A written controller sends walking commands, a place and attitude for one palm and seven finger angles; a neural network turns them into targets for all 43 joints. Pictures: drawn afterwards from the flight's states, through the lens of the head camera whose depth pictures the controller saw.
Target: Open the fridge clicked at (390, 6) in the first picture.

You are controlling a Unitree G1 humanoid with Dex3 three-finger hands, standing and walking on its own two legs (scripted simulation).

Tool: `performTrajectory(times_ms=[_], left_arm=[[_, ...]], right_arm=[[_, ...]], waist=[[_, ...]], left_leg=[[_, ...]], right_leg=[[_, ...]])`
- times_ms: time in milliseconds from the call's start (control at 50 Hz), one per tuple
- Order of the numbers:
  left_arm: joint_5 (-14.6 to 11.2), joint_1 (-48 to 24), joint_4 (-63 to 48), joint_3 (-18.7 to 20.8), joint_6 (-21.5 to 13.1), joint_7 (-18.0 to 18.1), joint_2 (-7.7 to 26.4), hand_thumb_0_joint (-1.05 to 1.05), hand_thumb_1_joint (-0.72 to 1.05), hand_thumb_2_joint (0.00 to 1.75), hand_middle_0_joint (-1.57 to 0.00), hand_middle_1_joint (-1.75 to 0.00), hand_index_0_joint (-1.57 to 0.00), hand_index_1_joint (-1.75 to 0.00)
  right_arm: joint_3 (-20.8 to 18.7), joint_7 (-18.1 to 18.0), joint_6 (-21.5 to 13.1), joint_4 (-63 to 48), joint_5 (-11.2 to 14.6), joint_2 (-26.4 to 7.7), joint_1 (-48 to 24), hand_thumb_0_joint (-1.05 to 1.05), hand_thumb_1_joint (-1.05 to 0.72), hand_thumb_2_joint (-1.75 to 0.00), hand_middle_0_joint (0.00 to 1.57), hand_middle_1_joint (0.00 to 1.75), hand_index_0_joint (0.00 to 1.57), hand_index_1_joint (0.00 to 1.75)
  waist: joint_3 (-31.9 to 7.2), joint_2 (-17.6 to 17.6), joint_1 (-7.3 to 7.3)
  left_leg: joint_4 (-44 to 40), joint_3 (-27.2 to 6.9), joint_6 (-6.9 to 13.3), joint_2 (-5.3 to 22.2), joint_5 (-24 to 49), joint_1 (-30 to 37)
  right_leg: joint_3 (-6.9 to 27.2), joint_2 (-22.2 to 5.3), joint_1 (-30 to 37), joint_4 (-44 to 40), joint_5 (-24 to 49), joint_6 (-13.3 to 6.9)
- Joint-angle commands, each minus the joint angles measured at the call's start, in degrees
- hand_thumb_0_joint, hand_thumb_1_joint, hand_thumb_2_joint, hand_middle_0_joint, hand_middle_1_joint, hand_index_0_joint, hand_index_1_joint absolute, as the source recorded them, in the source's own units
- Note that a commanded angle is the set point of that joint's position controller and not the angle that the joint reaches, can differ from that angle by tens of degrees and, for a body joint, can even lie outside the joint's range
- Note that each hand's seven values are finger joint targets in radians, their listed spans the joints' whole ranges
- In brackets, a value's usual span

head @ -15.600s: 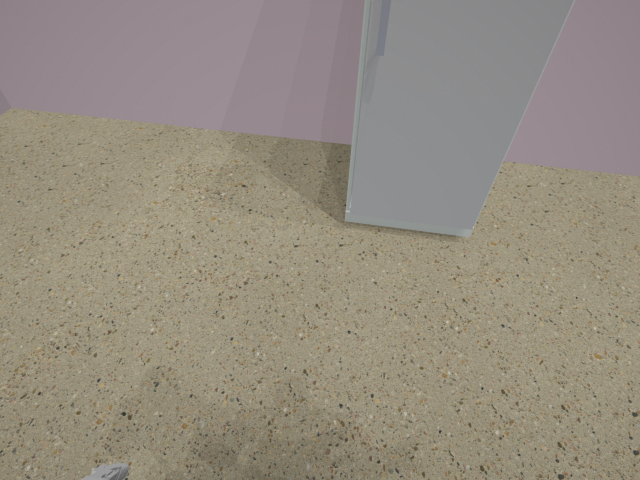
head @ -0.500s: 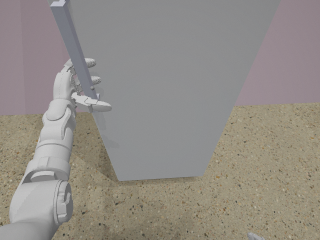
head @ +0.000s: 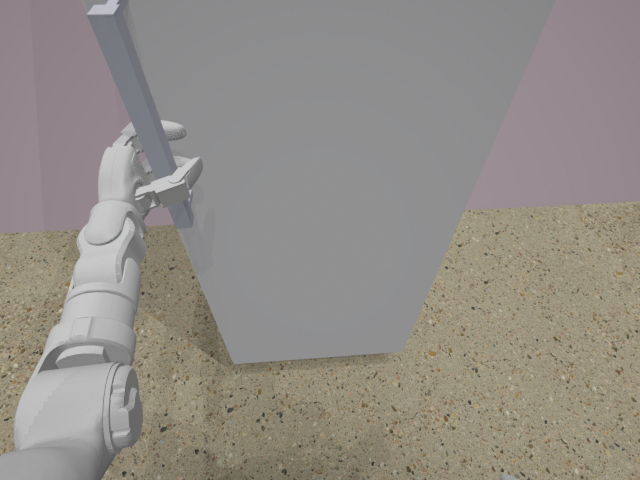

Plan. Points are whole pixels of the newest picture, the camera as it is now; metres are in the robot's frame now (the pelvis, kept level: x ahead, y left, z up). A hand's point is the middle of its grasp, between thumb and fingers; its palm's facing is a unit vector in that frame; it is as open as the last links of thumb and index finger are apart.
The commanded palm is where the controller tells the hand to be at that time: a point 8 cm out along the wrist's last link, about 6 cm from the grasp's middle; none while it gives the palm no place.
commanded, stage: grip the handle and tug to test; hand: left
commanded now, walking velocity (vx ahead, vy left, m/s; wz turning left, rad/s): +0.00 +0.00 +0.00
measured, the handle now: (157, 130) +0.49 +0.21 +0.18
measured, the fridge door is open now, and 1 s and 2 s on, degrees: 0 0 13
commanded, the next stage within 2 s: pull the door a little, standing still in 0.84 s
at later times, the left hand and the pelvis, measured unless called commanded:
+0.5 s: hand (177, 176) +0.44 +0.19 +0.15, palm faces +0.10 -1.00 +0.01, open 5.5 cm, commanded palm +0.41 +0.23 +0.15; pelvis +0.00 +0.00 +0.00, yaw +1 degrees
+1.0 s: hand (177, 180) +0.44 +0.19 +0.15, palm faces +0.09 -1.00 +0.01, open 5.8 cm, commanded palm +0.40 +0.23 +0.15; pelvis +0.04 +0.01 +0.01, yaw -2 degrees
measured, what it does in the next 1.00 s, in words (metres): stands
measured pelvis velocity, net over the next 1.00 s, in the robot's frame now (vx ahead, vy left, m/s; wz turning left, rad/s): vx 0.04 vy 0.01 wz -0.04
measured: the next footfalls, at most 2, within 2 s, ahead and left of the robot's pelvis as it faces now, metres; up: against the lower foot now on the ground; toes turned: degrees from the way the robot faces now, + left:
right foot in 1.80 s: +0.16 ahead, -0.05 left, +0.00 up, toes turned -9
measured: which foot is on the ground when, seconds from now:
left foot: down 0.00-1.00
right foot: down 0.00-1.00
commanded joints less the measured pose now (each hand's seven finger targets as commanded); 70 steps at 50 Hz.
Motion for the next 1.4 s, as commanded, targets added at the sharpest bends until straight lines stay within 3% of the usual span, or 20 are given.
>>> performTrajectory(times_ms=[0, 100, 160, 220, 280, 340, 400, 540, 580, 660, 680, 800, 920, 960, 980, 1000, 1100, 1200, 1320, 1380], left_arm=[[-0.4, -27.8, -13.3, 1.1, -4.0, -0.2, 12.1, 0.00, 0.90, 0.90, -0.45, -1.40, -0.45, -1.40], [-0.5, -26.2, -14.2, 1.2, -3.9, -0.1, 11.7, 0.00, 0.90, 0.90, -0.45, -1.40, -0.45, -1.40], [-0.6, -27.8, -13.3, -0.3, -3.5, -0.3, 10.3, 0.00, 0.90, 0.90, -0.45, -1.40, -0.45, -1.40], [-0.2, -29.1, -12.6, -0.3, -3.6, -0.3, 10.7, 0.00, 0.90, 0.90, -0.45, -1.40, -0.45, -1.40], [-0.3, -28.6, -11.8, 0.4, -3.7, -0.1, 11.1, 0.00, 0.90, 0.90, -0.45, -1.40, -0.45, -1.40], [-0.3, -30.5, -12.0, -1.5, -3.8, -0.1, 9.1, 0.00, 0.90, 0.90, -0.45, -1.40, -0.45, -1.40], [-0.1, -30.7, -11.8, -0.5, -4.1, 0.0, 10.5, 0.00, 0.90, 0.90, -0.45, -1.40, -0.45, -1.40], [-1.0, -23.9, -15.8, -1.0, -4.0, -0.4, 8.5, 0.00, 0.90, 0.90, -0.45, -1.40, -0.45, -1.40], [-1.2, -19.8, -17.1, 0.9, -3.7, -0.4, 10.4, 0.00, 0.90, 0.90, -0.45, -1.40, -0.45, -1.40], [-2.1, -14.7, -23.0, -0.1, -2.2, -0.7, 7.9, 0.00, 0.90, 0.90, -0.45, -1.40, -0.45, -1.40], [-2.2, -12.7, -24.5, 1.5, -2.1, -0.5, 9.8, 0.00, 0.90, 0.90, -0.45, -1.40, -0.45, -1.40], [-3.1, -0.1, -35.7, 1.2, 1.1, -0.4, 6.9, 0.00, 0.90, 0.90, -0.45, -1.40, -0.45, -1.40], [-2.9, 4.6, -43.2, 1.9, 5.7, 0.4, 7.1, 0.00, 0.90, 0.90, -0.45, -1.40, -0.45, -1.40], [-2.4, -3.1, -42.2, 1.1, 7.2, 0.9, 7.4, 0.00, 0.90, 0.90, -0.45, -1.40, -0.45, -1.40], [-2.2, -5.0, -40.7, 1.6, 7.8, 1.4, 8.3, 0.00, 0.90, 0.90, -0.45, -1.40, -0.45, -1.40], [-1.8, -5.5, -40.9, 1.8, 8.1, 1.6, 8.4, 0.00, 0.90, 0.90, -0.45, -1.40, -0.45, -1.40], [-2.0, 2.6, -44.8, 0.1, 8.4, 1.5, 5.1, 0.00, 0.90, 0.90, -0.45, -1.40, -0.45, -1.40], [-3.2, 11.4, -49.7, 0.0, 7.3, 1.2, 3.2, 0.00, 0.90, 0.90, -0.45, -1.40, -0.45, -1.40], [-3.9, 26.4, -63.0, 0.0, 8.7, 0.8, 2.1, 0.00, 0.90, 0.90, -0.45, -1.40, -0.45, -1.40], [-4.4, 37.2, -71.0, -0.1, 9.8, 1.2, 1.3, 0.00, 0.90, 0.90, -0.45, -1.40, -0.45, -1.40]], right_arm=[[-2.8, -0.7, -2.0, -6.2, 0.3, -8.0, 0.2, 0.00, -0.90, -0.90, 0.20, 0.30, 0.20, 0.30], [-2.8, -0.5, -1.9, -6.3, 0.2, -8.0, 0.2, 0.00, -0.90, -0.90, 0.20, 0.30, 0.20, 0.30], [-2.7, -0.6, -1.7, -6.3, 0.3, -7.9, -0.2, 0.00, -0.90, -0.90, 0.20, 0.30, 0.20, 0.30], [-2.6, -0.7, -1.6, -6.1, 0.3, -7.8, -0.1, 0.00, -0.90, -0.90, 0.20, 0.30, 0.20, 0.30], [-2.7, -0.8, -1.6, -6.0, 0.1, -8.0, 0.4, 0.00, -0.90, -0.90, 0.20, 0.30, 0.20, 0.30], [-2.6, -0.7, -1.7, -5.8, 0.2, -7.8, 0.0, 0.00, -0.90, -0.90, 0.20, 0.30, 0.20, 0.30], [-2.6, -0.7, -1.7, -5.8, 0.2, -7.9, 0.3, 0.00, -0.90, -0.90, 0.20, 0.30, 0.20, 0.30], [-2.8, -0.2, -2.1, -7.1, 0.2, -7.6, -0.8, 0.00, -0.90, -0.90, 0.20, 0.30, 0.20, 0.30], [-2.8, -0.2, -1.9, -7.5, 0.2, -7.9, -0.9, 0.00, -0.90, -0.90, 0.20, 0.30, 0.20, 0.30], [-2.9, 0.1, -2.0, -8.6, 0.5, -7.4, -2.3, 0.00, -0.90, -0.90, 0.20, 0.30, 0.20, 0.30], [-3.0, 0.1, -1.9, -8.8, 0.5, -7.6, -2.3, 0.00, -0.90, -0.90, 0.20, 0.30, 0.20, 0.30], [-3.2, 0.9, -2.2, -10.8, 0.6, -6.7, -4.4, 0.00, -0.90, -0.90, 0.20, 0.30, 0.20, 0.30], [-3.3, 0.8, -1.8, -11.2, 0.4, -6.3, -5.1, 0.00, -0.90, -0.90, 0.20, 0.30, 0.20, 0.30], [-3.4, 0.2, -1.3, -10.0, 0.4, -6.6, -4.5, 0.00, -0.90, -0.90, 0.20, 0.30, 0.20, 0.30], [-3.3, -0.3, -1.0, -9.6, 0.2, -6.9, -4.2, 0.00, -0.90, -0.90, 0.20, 0.30, 0.20, 0.30], [-3.4, -0.4, -0.8, -9.5, 0.2, -6.6, -4.4, 0.00, -0.90, -0.90, 0.20, 0.30, 0.20, 0.30], [-3.2, 0.3, -0.7, -10.5, -0.2, -5.8, -5.4, 0.00, -0.90, -0.90, 0.20, 0.30, 0.20, 0.30], [-2.7, 0.8, -1.3, -12.5, -0.2, -5.3, -8.2, 0.00, -0.90, -0.90, 0.20, 0.30, 0.20, 0.30], [-2.4, 1.6, -1.8, -14.7, -0.2, -4.4, -10.3, 0.00, -0.90, -0.90, 0.20, 0.30, 0.20, 0.30], [-2.1, 2.1, -2.1, -16.0, -0.3, -4.0, -11.6, 0.00, -0.90, -0.90, 0.20, 0.30, 0.20, 0.30]], waist=[[-18.2, 1.2, -0.69], [-20.2, 0.7, -0.32], [-17.4, -0.2, -1.05], [-17.3, 1.5, -1.14], [-18.3, -0.5, -1.10], [-17.7, 0.7, -1.68], [-18.9, 0.3, -1.50], [-20.4, 0.5, 0.45], [-20.9, -0.6, 1.43], [-20.4, 0.5, 2.15], [-21.1, 0.1, 3.00], [-21.6, 1.1, 4.59], [-20.7, 2.8, 4.74], [-19.2, 1.4, 2.57], [-18.1, -0.1, 2.10], [-19.0, 1.8, 2.28], [-22.2, 2.9, 4.11], [-19.8, -0.5, 5.35], [-19.3, 2.4, 6.91], [-17.3, 2.5, 7.63]], left_leg=[[-3.9, -1.7, 1.8, -2.2, 16.1, 10.3], [-3.5, -1.8, 1.7, -2.2, 18.6, 11.3], [-3.8, -1.6, 1.8, -2.2, 16.6, 10.2], [-3.8, -1.9, 1.7, -2.3, 16.1, 10.5], [-3.4, -1.9, 1.9, -2.3, 16.8, 10.5], [-3.6, -2.1, 1.7, -2.3, 15.6, 10.9], [-3.3, -2.1, 1.9, -2.3, 16.3, 11.1], [-3.6, -1.8, 1.7, -2.2, 18.6, 11.9], [-3.8, -1.6, 1.7, -2.1, 20.0, 11.3], [-4.0, -1.0, 1.7, -1.9, 23.5, 12.8], [-3.9, -1.0, 1.7, -1.9, 25.3, 12.5], [-4.1, -0.2, 1.7, -1.2, 35.1, 15.5], [-4.5, 0.0, 1.3, -0.8, 42.1, 17.8], [-4.6, -0.2, 1.3, -0.8, 39.7, 18.1], [-4.7, -0.2, 1.5, -0.9, 38.5, 17.6], [-4.8, -0.2, 1.4, -0.9, 39.2, 18.3], [-4.6, -0.8, 0.9, -0.6, 47.3, 21.3], [-6.5, -0.2, 1.2, -0.9, 42.7, 19.7], [-7.2, 0.1, 0.5, -0.1, 49.9, 21.3], [-8.3, 0.2, 0.3, 0.0, 47.6, 20.5]], right_leg=[[0.1, 2.4, 5.6, -3.1, 18.1, -1.9], [-0.1, 2.5, 6.6, -2.7, 20.1, -1.9], [-0.2, 2.4, 5.6, -3.2, 19.0, -1.8], [-0.1, 2.3, 4.9, -3.2, 18.0, -1.9], [-0.1, 2.4, 5.3, -3.1, 18.6, -1.8], [-0.2, 2.3, 3.9, -3.1, 17.2, -1.8], [0.0, 2.3, 4.5, -3.0, 18.1, -1.8], [-0.4, 2.5, 6.9, -2.5, 20.0, -2.1], [-0.5, 2.5, 9.1, -2.4, 21.4, -2.2], [-0.4, 2.6, 10.2, -2.5, 24.8, -2.1], [-0.4, 2.6, 11.9, -2.2, 25.8, -2.2], [-0.5, 2.4, 14.7, -2.1, 32.6, -1.8], [-0.6, 2.2, 15.9, -2.6, 36.9, -1.6], [-0.6, 2.3, 14.0, -3.6, 36.0, -1.4], [-0.6, 2.4, 14.0, -4.0, 35.4, -1.4], [-0.5, 2.3, 13.9, -3.9, 35.7, -1.5], [-1.0, 1.8, 16.3, -3.3, 39.0, -1.6], [-1.2, 1.8, 19.3, -4.3, 39.2, -1.7], [-1.8, 1.3, 21.5, -4.1, 43.0, -1.8], [-2.4, 1.3, 21.9, -5.0, 40.5, -2.0]])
